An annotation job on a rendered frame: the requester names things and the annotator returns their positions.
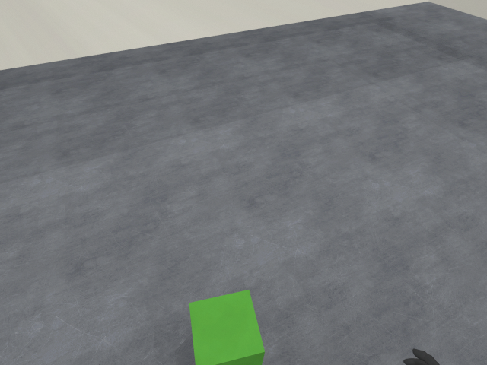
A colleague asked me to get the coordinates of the right robot hand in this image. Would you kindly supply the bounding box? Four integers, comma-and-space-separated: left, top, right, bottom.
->
403, 348, 440, 365

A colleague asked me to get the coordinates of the carton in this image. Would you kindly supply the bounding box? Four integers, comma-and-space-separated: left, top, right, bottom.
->
189, 290, 265, 365

